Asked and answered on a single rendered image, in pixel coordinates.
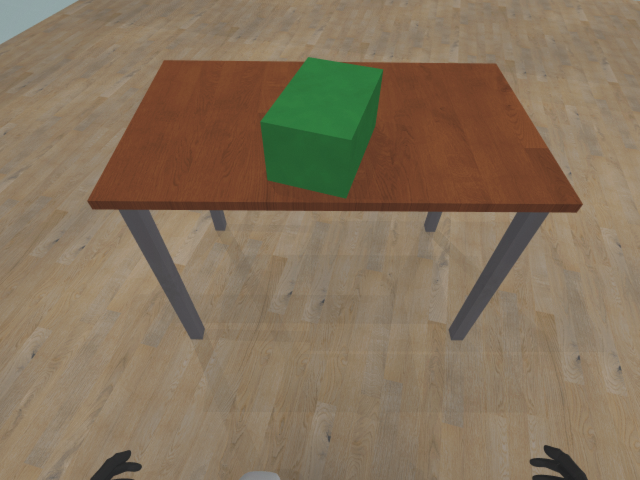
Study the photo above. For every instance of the carton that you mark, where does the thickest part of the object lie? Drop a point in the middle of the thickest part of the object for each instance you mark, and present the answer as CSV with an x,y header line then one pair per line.
x,y
316,132

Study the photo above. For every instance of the robot right hand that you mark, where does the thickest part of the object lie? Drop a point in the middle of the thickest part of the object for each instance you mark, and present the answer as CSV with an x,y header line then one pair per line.
x,y
561,463

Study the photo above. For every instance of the robot left hand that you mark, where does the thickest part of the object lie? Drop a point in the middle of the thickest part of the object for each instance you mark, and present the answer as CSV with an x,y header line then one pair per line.
x,y
116,465

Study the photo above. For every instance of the table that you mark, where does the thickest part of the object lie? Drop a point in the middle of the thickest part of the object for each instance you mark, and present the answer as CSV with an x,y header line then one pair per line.
x,y
449,137

